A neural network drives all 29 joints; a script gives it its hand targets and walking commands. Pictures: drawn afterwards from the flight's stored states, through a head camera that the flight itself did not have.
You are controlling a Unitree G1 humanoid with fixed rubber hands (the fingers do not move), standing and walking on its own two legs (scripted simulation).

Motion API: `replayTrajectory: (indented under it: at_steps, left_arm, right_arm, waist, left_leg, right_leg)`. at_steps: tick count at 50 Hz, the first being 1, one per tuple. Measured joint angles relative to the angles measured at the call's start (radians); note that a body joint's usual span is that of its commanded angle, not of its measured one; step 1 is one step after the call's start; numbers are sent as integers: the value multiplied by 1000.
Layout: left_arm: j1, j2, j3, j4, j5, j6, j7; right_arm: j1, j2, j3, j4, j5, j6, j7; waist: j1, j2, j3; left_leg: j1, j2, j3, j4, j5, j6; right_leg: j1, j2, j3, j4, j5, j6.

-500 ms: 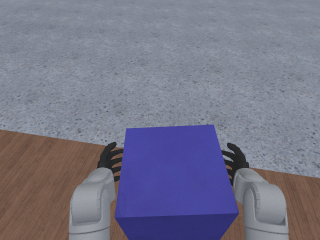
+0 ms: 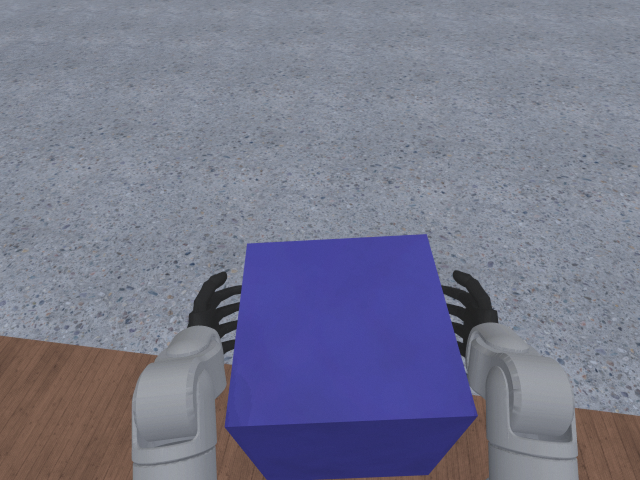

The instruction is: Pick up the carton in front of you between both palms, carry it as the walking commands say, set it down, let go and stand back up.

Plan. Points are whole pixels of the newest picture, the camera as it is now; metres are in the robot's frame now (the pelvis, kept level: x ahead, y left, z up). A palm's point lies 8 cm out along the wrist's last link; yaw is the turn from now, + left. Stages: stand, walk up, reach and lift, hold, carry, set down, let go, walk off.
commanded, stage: carry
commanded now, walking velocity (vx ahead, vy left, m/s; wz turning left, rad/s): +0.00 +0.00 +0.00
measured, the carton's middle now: (342, 365) +0.27 -0.01 +0.02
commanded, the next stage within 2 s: none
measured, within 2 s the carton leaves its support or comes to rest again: neither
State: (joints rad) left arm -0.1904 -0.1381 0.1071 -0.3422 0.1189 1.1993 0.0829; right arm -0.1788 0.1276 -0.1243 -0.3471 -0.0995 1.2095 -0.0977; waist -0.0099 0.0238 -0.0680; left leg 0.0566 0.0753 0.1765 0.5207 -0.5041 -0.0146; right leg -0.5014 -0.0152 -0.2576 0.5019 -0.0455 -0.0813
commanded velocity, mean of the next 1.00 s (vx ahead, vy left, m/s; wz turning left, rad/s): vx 0.00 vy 0.00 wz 0.00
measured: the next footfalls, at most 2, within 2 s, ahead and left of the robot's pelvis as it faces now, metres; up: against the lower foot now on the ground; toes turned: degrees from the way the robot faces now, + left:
left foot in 0.34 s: +0.26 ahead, +0.10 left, +0.00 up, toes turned +5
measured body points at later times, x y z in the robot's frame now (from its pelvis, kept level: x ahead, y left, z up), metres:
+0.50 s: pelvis +0.19 +0.00 +0.01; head +0.21 +0.01 +0.46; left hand +0.57 +0.15 +0.13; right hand +0.56 -0.16 +0.12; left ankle +0.22 +0.09 -0.71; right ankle +0.13 -0.07 -0.71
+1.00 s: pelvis +0.22 +0.00 +0.02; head +0.29 -0.01 +0.47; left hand +0.61 +0.14 +0.13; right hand +0.60 -0.16 +0.12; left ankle +0.22 +0.10 -0.70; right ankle +0.13 -0.08 -0.71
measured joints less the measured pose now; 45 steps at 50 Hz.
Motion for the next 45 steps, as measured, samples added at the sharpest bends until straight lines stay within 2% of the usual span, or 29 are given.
replayTrajectory:
  at_steps: [1, 3, 4, 6, 8, 12, 17, 21, 25, 28, 33, 45]
  left_arm:
    - [-21, -3, 2, 21, 3, -9, 1]
    - [-60, -10, 16, 58, 3, -20, 10]
    - [-73, -12, 25, 67, 1, -23, 13]
    - [-93, -9, 40, 76, -7, -28, 17]
    - [-119, 2, 53, 84, -18, -38, 20]
    - [-204, 36, 72, 129, -42, -55, 23]
    - [-338, 85, 77, 238, -57, -39, 29]
    - [-434, 129, 80, 372, -60, -8, 30]
    - [-508, 149, 85, 486, -58, 5, 32]
    - [-541, 153, 92, 525, -57, 4, 33]
    - [-547, 144, 112, 488, -56, 14, 35]
    - [-508, 110, 141, 362, -49, 9, 38]
  right_arm:
    - [-18, -9, -8, 12, 3, -2, 0]
    - [-54, -24, -19, 42, 8, -6, 1]
    - [-70, -25, -24, 55, 9, -8, 1]
    - [-101, -21, -33, 75, 6, -14, 0]
    - [-136, -18, -38, 90, 2, -24, -1]
    - [-220, -34, -41, 130, 1, -39, -10]
    - [-334, -77, -50, 219, 14, -23, -27]
    - [-420, -97, -65, 358, 18, -12, -28]
    - [-484, -122, -77, 465, 29, -1, -28]
    - [-509, -131, -84, 497, 33, 0, -29]
    - [-518, -124, -93, 461, 34, 13, -35]
    - [-512, -103, -105, 369, 33, 8, -40]
  waist:
    - [15, 13, 15]
    - [32, 13, 50]
    - [38, 9, 66]
    - [47, 3, 89]
    - [54, -3, 105]
    - [57, -5, 109]
    - [33, -2, 84]
    - [21, -56, 62]
    - [22, -50, 49]
    - [19, -42, 55]
    - [11, -32, 83]
    - [-2, -26, 117]
  left_leg:
    - [-70, 10, -33, 184, 9, 0]
    - [-242, -24, -115, 529, 12, 9]
    - [-319, -38, -132, 635, 24, 19]
    - [-443, -45, -136, 698, 62, 35]
    - [-523, -40, -128, 622, 88, 40]
    - [-577, -36, -116, 323, 132, 40]
    - [-499, -38, -79, 26, 392, 59]
    - [-470, -59, -54, 72, 276, 59]
    - [-458, -54, -45, 91, 234, 59]
    - [-458, -55, -43, 104, 224, 66]
    - [-456, -58, -43, 105, 239, 75]
    - [-429, -68, -52, 38, 274, 76]
  right_leg:
    - [-4, 5, -7, 48, -44, -27]
    - [14, 1, -10, 76, -105, -46]
    - [33, -1, -9, 60, -109, -34]
    - [74, 2, -6, 15, -111, -29]
    - [113, 4, 1, -24, -115, -32]
    - [161, 4, 17, -37, -153, -23]
    - [190, 6, 26, 73, -273, 4]
    - [214, -18, 63, 119, -336, 29]
    - [236, -12, 78, 106, -358, 38]
    - [236, -14, 86, 116, -357, 49]
    - [239, -15, 101, 112, -337, 61]
    - [238, -14, 117, 103, -289, 63]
